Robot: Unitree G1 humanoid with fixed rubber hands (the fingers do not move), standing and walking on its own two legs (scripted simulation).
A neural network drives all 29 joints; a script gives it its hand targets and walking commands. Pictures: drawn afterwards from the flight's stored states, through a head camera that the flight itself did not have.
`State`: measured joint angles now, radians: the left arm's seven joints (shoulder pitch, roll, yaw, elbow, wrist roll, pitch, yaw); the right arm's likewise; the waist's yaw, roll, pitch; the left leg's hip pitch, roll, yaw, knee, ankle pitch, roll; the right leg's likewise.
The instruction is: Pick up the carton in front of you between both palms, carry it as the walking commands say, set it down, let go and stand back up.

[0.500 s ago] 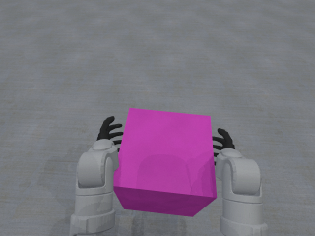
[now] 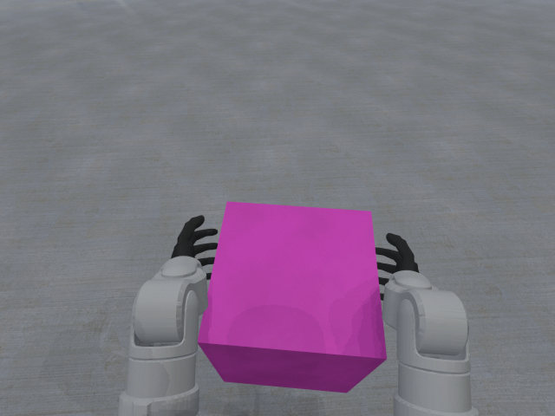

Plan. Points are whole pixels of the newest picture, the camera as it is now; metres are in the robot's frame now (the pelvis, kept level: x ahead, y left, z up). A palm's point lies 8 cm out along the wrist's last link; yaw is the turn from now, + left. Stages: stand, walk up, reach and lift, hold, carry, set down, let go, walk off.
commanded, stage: carry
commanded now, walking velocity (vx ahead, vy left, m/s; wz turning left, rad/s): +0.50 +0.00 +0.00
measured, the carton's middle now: (291, 304) +0.30 -0.01 +0.01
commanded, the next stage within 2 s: none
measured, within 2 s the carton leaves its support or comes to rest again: neither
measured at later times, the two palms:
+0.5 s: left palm (198, 151) +0.60 +0.17 +0.10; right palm (339, 159) +0.57 -0.11 +0.10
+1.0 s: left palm (211, 107) +0.80 +0.18 +0.11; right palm (325, 108) +0.79 -0.11 +0.10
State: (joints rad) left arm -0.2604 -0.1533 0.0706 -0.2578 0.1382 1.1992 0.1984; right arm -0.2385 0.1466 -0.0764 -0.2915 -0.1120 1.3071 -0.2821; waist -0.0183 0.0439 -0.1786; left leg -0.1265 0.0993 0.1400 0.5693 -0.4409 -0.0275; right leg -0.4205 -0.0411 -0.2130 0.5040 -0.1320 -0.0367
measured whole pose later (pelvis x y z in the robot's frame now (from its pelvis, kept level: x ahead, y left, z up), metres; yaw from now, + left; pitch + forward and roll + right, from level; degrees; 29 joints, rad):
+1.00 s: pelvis +0.51 +0.03 +0.02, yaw +2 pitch +7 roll +0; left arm -0.28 -0.16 0.08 -0.28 0.12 1.19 0.20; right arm -0.25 0.15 -0.08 -0.33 -0.12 1.28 -0.29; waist 0.00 0.00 -0.08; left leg -0.07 0.05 0.14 0.42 -0.32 -0.04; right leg -0.37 -0.04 -0.20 0.46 -0.17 -0.05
